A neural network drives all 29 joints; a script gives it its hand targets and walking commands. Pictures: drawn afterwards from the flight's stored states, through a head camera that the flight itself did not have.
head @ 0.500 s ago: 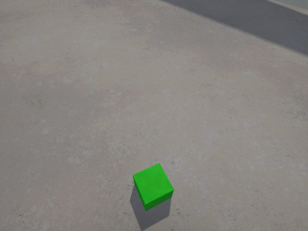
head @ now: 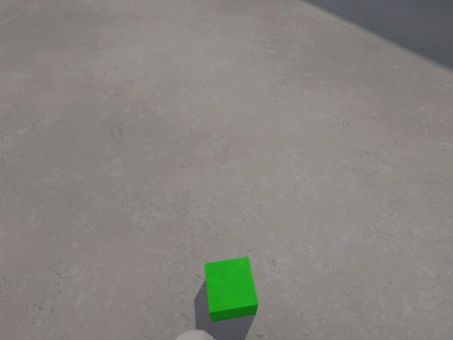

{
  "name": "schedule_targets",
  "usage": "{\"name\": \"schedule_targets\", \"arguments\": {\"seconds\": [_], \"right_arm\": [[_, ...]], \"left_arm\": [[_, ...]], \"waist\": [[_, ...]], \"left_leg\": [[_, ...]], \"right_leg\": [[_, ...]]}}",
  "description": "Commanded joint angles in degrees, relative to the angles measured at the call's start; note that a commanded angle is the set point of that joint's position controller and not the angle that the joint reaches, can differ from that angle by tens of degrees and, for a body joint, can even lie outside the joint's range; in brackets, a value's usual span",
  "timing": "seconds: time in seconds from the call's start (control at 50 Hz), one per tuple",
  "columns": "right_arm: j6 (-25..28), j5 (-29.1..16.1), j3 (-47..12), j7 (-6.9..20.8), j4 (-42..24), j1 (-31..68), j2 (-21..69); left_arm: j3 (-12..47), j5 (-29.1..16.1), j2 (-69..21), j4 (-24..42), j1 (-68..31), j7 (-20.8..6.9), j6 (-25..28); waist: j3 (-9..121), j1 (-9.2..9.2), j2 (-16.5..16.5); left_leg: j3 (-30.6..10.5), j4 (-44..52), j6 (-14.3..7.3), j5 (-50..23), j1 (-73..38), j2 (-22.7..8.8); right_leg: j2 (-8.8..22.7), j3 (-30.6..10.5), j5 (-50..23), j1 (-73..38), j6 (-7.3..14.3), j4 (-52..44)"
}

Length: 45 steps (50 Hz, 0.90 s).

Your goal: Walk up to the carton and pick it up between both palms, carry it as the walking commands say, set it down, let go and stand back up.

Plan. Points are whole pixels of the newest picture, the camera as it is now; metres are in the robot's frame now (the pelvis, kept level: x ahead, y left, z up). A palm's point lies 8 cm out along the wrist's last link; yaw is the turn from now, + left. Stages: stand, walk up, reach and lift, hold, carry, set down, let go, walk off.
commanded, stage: walk up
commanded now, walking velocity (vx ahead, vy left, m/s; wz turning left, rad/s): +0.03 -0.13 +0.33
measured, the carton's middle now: (230, 289) +0.41 +0.04 -0.70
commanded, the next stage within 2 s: stand in 1.20 s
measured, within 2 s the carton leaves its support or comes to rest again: neither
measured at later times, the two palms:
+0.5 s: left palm out of the picture +0.04 +0.29 -0.14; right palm out of the picture +0.10 -0.18 -0.13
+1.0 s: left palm out of the picture +0.03 +0.24 -0.14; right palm out of the picture +0.05 -0.21 -0.14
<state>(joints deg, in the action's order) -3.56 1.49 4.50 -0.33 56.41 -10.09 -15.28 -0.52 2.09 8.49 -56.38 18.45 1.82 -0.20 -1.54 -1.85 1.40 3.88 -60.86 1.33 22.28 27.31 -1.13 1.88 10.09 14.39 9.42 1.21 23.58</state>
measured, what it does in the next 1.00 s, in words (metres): steps on the spot: left foot, then right foot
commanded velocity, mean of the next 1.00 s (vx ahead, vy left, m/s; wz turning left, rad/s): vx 0.00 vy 0.00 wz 0.12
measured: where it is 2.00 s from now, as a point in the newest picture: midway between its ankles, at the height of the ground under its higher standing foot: outside the picture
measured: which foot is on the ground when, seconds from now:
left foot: up 0.00-0.18, down 0.20-1.00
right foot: down 0.00-0.24, up 0.26-0.64, down 0.66-1.00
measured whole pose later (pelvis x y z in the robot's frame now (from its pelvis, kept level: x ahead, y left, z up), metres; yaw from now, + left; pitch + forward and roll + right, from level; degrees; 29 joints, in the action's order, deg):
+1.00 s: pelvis +0.03 +0.02 +0.00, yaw +6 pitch -2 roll +0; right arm 0.1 0.6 1.4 -1.8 64.0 -15.5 -9.1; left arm 0.3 0.3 8.6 -62.7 12.8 1.7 0.3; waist -3.0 0.6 -0.9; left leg 2.1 -19.3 -4.0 10.7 6.5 3.5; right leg -0.4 -0.5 12.2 6.0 0.1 20.3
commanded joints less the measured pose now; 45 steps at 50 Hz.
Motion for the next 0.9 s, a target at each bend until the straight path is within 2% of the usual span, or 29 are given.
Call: {"name": "schedule_targets", "arguments": {"seconds": [0.0,0.04,0.06,0.08,0.1,0.12,0.16,0.18,0.2,0.22,0.28,0.3,0.38,0.4,0.46,0.48,0.5,0.54,0.56,0.6,0.62,0.64,0.66,0.68,0.72,0.74,0.78,0.82,0.88], "right_arm": [[1.59,-0.81,-1.02,-0.35,-4.98,4.35,0.81],[2.33,-1.06,-1.51,-0.57,-3.73,1.63,1.13],[2.76,-1.21,-1.22,-0.41,-4.58,0.21,0.98],[1.42,-0.45,-0.28,0.06,-4.55,2.36,-1.41],[0.77,-0.67,-0.52,-0.09,-5.71,3.09,-1.15],[1.60,-0.82,-1.22,-0.27,-5.23,1.86,0.56],[2.43,-1.39,0.56,-0.85,-3.93,-2.24,-2.03],[2.83,-0.41,1.80,-1.23,-3.46,-6.31,-6.33],[2.46,-0.34,2.25,-0.63,-3.53,-6.95,-9.08],[2.41,-0.97,1.71,-0.80,-2.39,-7.44,-6.50],[3.44,-0.70,-0.35,-1.87,-1.95,-2.76,-1.71],[3.94,-1.02,0.04,-1.90,-2.90,-0.67,-2.44],[3.28,-0.53,-0.07,-1.40,-2.08,0.51,-3.67],[3.68,-0.43,0.14,-1.28,-2.53,0.98,-4.22],[3.88,-0.04,-0.48,-1.79,0.78,-4.76,-4.70],[4.14,-0.45,-1.47,-2.00,-0.21,-5.20,-3.06],[4.76,-0.58,-1.65,-2.17,0.54,-6.73,-3.03],[5.01,-0.75,-2.12,-2.28,1.83,-7.51,-2.98],[4.60,-0.58,-2.12,-1.96,1.70,-6.83,-4.11],[4.06,-0.76,-2.10,-1.25,2.21,-4.93,-2.93],[4.28,-0.67,-2.67,-1.15,1.13,-6.64,-1.23],[4.24,-1.30,-2.55,-1.47,2.15,-7.17,-0.82],[4.17,-1.06,-2.44,-1.35,1.72,-7.10,0.94],[3.88,-1.53,-2.47,-1.21,2.62,-9.42,0.40],[3.73,-1.18,-2.02,-1.58,4.11,-7.60,-0.74],[3.85,-0.66,-1.75,-1.44,4.30,-7.60,-0.66],[4.13,-1.17,-2.03,-1.52,5.17,-8.50,-1.30],[4.33,-1.16,-1.77,-1.78,6.10,-8.53,-0.93],[4.45,-1.09,-1.90,-1.97,5.56,-7.69,-0.50]], "left_arm": [[-2.07,0.34,9.18,-1.47,7.95,1.16,0.89],[-2.15,-0.24,10.27,-1.47,6.16,1.06,0.87],[-2.98,-0.74,11.20,-0.46,5.07,0.75,0.88],[-4.31,-0.74,16.03,-0.67,8.97,1.51,1.27],[-4.58,-0.17,16.88,-0.81,7.72,1.45,1.08],[-4.27,-0.57,15.53,-1.33,6.83,1.18,1.06],[-3.77,-1.35,13.14,-0.39,3.76,1.03,1.08],[-2.24,-1.59,9.91,0.87,2.16,0.67,1.29],[-2.75,-1.00,9.00,2.35,-0.26,0.87,0.73],[-2.67,-1.17,8.95,1.70,-0.92,1.14,-0.33],[-1.98,-0.54,5.94,-1.49,-0.21,0.18,-1.37],[-1.39,-0.77,5.55,-1.85,1.34,0.14,-1.66],[-1.98,-0.94,7.12,-1.37,-0.70,0.57,-3.29],[-1.79,-0.93,6.63,-1.89,0.05,0.29,-3.70],[-1.62,-1.22,8.14,-0.61,-2.91,0.26,-3.05],[-1.10,-1.13,6.41,-0.38,-4.07,-0.23,-2.47],[-0.43,-1.24,6.27,-1.24,-4.46,-0.29,-2.24],[-0.44,-1.95,6.64,-1.47,-4.47,-0.40,-1.51],[-0.36,-2.08,7.22,-0.69,-4.87,0.22,-0.83],[-0.72,-2.01,6.49,-0.67,-2.79,0.11,0.04],[-1.11,-1.06,9.64,-0.67,-3.36,0.34,0.58],[-1.43,-1.13,10.66,-0.51,-1.84,0.24,0.98],[-0.72,-1.17,9.60,-0.88,-2.94,0.41,1.18],[-0.60,-1.05,9.58,-1.55,-5.38,-0.02,1.09],[-0.39,-1.13,7.90,-2.05,-7.00,-0.10,0.95],[-0.16,-1.35,7.61,-1.93,-6.57,0.04,0.82],[-0.36,-1.94,7.74,-3.55,-3.53,0.26,0.96],[-0.46,-1.96,7.17,-3.89,-2.99,0.60,1.05],[-0.60,-1.85,6.94,-4.35,-2.55,0.28,1.26]], "waist": [[-2.07,-1.16,-6.47],[-0.07,0.49,-3.83],[1.97,0.92,-7.99],[3.50,-1.42,0.23],[4.60,-1.71,-7.04],[3.44,-0.24,-8.02],[5.69,2.26,-3.13],[9.33,4.38,6.73],[8.18,4.43,15.16],[6.88,4.49,8.67],[2.18,2.00,-3.37],[3.47,1.05,2.26],[-1.63,1.11,3.37],[-0.52,0.49,7.24],[1.58,2.35,3.83],[3.95,2.73,0.18],[5.07,2.99,5.20],[5.87,3.60,2.09],[2.76,2.68,5.28],[2.64,1.32,2.28],[1.49,1.51,-3.48],[3.42,2.06,-4.15],[0.53,3.20,-3.06],[1.99,3.50,-9.58],[-2.23,2.84,-10.31],[-4.61,2.43,-4.23],[-3.54,2.48,-4.85],[-2.90,1.69,0.32],[-1.31,1.74,-1.82]], "left_leg": [[-1.98,14.74,-0.43,5.24,2.17,-2.31],[-1.91,22.16,-1.94,1.66,-3.97,-1.68],[0.42,26.07,-1.97,-2.59,-7.43,0.83],[-0.62,23.35,-0.65,-1.59,-1.09,0.35],[-2.44,22.60,-1.35,1.16,-1.26,-0.90],[-2.42,28.10,-2.44,-1.01,-4.94,-0.95],[-1.90,35.41,-4.08,-27.60,-23.64,-2.29],[-12.63,35.17,-8.46,-44.59,-33.21,-10.81],[-21.10,37.79,-14.22,-58.79,-34.16,-18.32],[-17.62,38.58,-16.70,-56.52,-28.76,-19.09],[-14.39,40.49,-12.85,-50.93,-22.36,-15.46],[-13.69,40.99,-12.42,-51.20,-22.07,-13.70],[-15.18,46.18,-12.04,-32.61,-13.99,-11.81],[-13.84,46.95,-11.47,-27.96,-13.08,-11.30],[-19.28,46.55,-10.73,-30.11,-19.33,-11.84],[-15.37,45.59,-9.36,-33.28,-22.44,-10.70],[-11.18,43.72,-8.70,-40.51,-25.71,-10.39],[-12.80,42.76,-8.60,-40.60,-26.38,-10.72],[-14.75,42.35,-8.82,-40.98,-22.46,-10.26],[-13.93,41.21,-7.65,-24.77,-17.38,-7.28],[-11.57,40.56,-5.51,-19.91,-13.89,-3.80],[-9.67,38.34,-4.36,-14.99,-14.23,-0.64],[-7.77,37.12,-4.31,-10.00,-11.73,0.42],[-8.20,40.69,-3.76,-10.02,-14.94,0.43],[-8.77,43.47,-4.34,-14.12,-19.93,-1.88],[-9.29,42.71,-4.06,-17.37,-19.67,-2.53],[-10.47,44.13,-4.39,-18.16,-19.27,-3.05],[-10.81,45.59,-4.47,-21.01,-19.76,-3.99],[-10.37,44.60,-4.33,-17.30,-21.14,-3.54]], "right_leg": [[18.76,-12.76,-35.33,-7.82,10.31,-5.95],[16.46,-8.86,-39.97,-7.44,8.19,-1.66],[15.75,-8.24,-43.03,-8.37,6.36,-0.02],[23.65,-16.68,-52.88,-14.63,7.91,1.99],[24.30,-17.04,-53.71,-15.89,8.46,3.14],[21.07,-12.90,-52.41,-13.08,6.53,4.50],[11.11,-3.46,-38.20,0.54,-0.42,13.07],[5.20,0.26,-19.34,10.78,-3.73,22.67],[0.34,-1.79,20.16,19.20,-3.96,31.70],[0.99,-5.44,23.11,17.68,-3.39,34.18],[2.77,-8.62,14.23,16.91,-2.40,33.57],[1.44,-6.95,11.84,15.70,-3.56,31.98],[-0.02,-6.82,8.14,12.52,-4.28,26.83],[-0.32,-7.34,6.75,8.65,-3.99,25.36],[-0.87,-9.73,7.32,9.61,-3.44,18.73],[-1.33,-10.34,6.43,8.78,-2.56,14.18],[-1.41,-9.08,4.30,10.11,-1.98,12.50],[-1.72,-9.65,5.35,6.39,-1.87,8.59],[-1.41,-9.68,3.20,5.02,-1.45,4.95],[0.42,-10.35,-5.30,-3.50,-1.14,-6.45],[5.20,-15.50,-14.78,-7.48,0.62,-4.09],[8.63,-19.74,-22.31,-8.53,1.98,-3.91],[11.07,-21.49,-23.55,-7.51,2.54,-5.61],[10.65,-19.95,-20.14,-5.61,4.02,-6.10],[6.32,-17.85,-12.10,-0.02,2.13,-6.86],[4.96,-15.82,-13.01,1.20,1.41,-6.11],[4.55,-15.56,-14.12,-1.73,0.58,-6.16],[4.18,-15.52,-11.93,-3.61,1.18,-5.32],[3.83,-15.71,-11.51,-2.19,1.25,-6.24]]}}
